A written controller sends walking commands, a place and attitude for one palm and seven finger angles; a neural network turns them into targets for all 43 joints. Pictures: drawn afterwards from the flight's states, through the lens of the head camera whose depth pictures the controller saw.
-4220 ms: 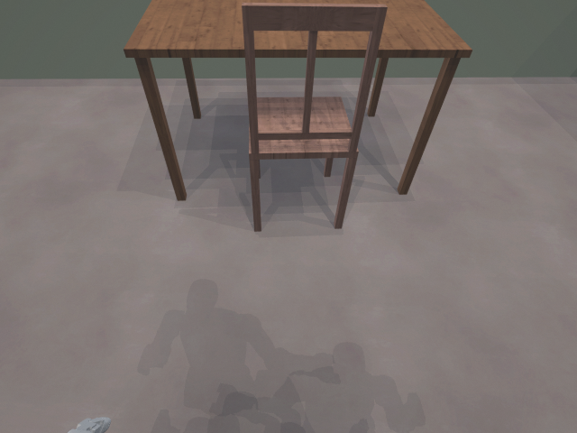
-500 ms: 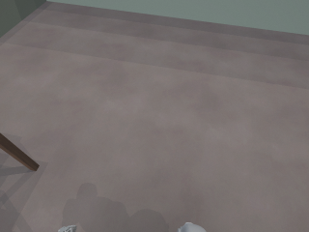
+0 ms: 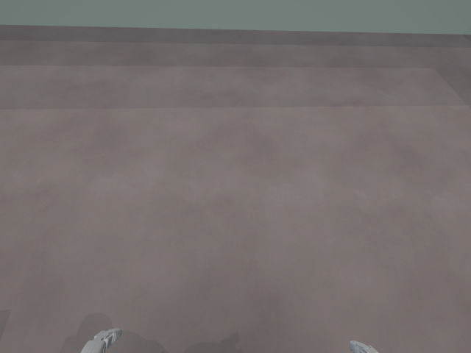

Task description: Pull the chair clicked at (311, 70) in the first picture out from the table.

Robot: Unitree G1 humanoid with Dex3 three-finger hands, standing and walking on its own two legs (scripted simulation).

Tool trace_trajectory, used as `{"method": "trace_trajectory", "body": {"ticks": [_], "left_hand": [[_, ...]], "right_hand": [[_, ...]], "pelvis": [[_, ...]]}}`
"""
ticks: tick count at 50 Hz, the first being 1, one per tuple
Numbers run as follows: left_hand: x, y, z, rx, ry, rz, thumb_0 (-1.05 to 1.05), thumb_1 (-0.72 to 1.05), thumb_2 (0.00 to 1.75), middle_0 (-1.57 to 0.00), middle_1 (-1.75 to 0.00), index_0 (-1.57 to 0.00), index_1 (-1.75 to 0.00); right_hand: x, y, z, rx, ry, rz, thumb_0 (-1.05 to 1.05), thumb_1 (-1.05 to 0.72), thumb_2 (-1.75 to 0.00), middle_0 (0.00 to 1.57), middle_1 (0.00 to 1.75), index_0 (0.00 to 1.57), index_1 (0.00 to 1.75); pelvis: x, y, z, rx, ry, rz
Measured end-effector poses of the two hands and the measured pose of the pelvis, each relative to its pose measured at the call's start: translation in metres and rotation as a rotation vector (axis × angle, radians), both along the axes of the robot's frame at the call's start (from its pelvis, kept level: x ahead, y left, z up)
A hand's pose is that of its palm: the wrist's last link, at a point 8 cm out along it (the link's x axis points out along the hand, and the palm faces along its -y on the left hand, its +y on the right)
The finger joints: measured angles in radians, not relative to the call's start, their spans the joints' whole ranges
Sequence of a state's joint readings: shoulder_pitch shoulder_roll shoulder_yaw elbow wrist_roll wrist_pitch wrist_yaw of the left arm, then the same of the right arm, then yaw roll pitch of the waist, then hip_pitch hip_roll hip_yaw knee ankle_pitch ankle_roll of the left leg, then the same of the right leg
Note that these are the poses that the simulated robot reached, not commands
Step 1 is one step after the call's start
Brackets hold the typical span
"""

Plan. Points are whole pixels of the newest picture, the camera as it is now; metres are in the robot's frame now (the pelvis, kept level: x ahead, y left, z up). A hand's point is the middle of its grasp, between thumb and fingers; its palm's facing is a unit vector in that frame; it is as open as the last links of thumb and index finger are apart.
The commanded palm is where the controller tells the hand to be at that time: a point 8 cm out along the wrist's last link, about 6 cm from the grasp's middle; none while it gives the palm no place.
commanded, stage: walk to a spot facing it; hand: left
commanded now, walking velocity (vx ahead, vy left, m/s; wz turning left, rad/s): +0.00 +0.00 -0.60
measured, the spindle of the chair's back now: out of the picture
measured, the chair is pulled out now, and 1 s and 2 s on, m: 0.00 0.00 0.00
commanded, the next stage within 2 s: turn to face it in 0.52 s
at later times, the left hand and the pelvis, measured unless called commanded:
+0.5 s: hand (167, 342) +0.16 +0.13 -0.15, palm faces -0.30 -0.92 -0.27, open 7.4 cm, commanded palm none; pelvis -0.01 -0.03 +0.00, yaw -19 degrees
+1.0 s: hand (160, 346) +0.15 +0.14 -0.16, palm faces -0.30 -0.94 -0.17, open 7.4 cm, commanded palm none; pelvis +0.02 +0.00 +0.01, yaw -20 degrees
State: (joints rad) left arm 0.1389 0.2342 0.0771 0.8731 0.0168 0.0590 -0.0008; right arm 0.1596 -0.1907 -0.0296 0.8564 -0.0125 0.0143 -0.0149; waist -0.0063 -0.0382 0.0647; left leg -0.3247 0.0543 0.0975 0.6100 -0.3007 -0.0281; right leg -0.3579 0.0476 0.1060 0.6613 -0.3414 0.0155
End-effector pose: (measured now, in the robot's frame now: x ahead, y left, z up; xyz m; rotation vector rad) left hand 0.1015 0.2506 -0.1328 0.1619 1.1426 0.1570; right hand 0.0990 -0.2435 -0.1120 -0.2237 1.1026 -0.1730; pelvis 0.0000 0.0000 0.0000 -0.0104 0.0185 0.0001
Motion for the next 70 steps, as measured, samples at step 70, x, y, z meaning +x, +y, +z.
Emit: {"method": "trace_trajectory", "body": {"ticks": [70], "left_hand": [[-0.011, -0.046, 0.036, 0.1, -0.031, -0.117, 0.0, 0.9, 0.9, -0.2, -0.3, -0.2, -0.3]], "right_hand": [[-0.137, -0.06, -0.019, 0.065, 0.204, -0.217, 0.01, -0.91, -0.9, 0.2, 0.3, 0.2, 0.3]], "pelvis": [[-0.035, -0.037, 0.011, 0.019, -0.017, -0.089]]}}
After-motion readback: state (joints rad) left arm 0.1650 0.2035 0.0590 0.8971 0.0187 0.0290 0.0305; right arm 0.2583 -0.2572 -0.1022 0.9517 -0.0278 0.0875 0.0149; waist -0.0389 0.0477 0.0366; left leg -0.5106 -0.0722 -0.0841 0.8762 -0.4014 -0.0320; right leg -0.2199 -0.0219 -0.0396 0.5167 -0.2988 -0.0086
